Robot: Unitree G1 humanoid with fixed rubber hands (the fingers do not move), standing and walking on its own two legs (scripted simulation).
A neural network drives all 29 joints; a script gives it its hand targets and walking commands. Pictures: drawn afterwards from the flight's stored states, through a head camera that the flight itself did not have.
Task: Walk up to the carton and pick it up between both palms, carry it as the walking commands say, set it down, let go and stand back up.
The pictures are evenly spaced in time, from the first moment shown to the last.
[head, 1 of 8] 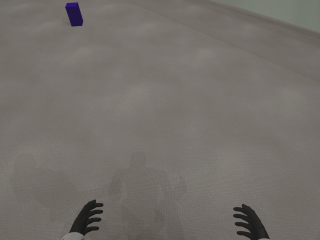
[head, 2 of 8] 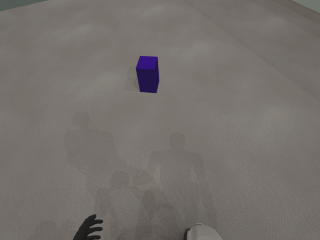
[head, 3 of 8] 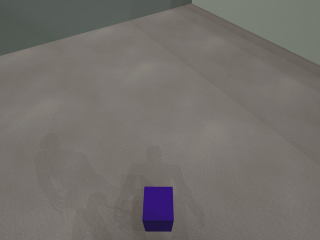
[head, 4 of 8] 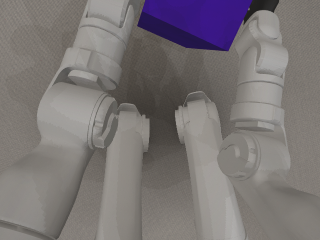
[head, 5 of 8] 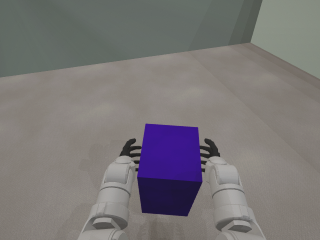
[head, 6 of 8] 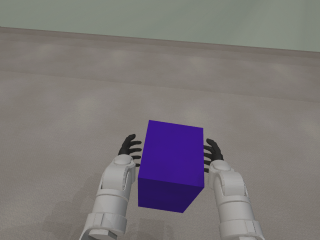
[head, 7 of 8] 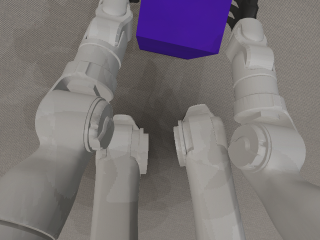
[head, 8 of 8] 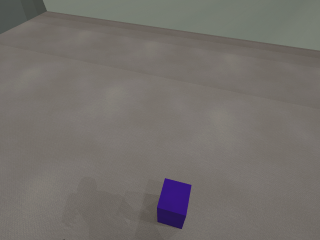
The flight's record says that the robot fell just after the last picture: no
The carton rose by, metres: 0.64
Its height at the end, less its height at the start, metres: +0.00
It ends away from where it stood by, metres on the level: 0.62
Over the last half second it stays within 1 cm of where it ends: yes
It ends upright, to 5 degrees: yes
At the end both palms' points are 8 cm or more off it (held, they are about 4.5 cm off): yes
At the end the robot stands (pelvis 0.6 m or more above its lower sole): yes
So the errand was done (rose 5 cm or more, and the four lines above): yes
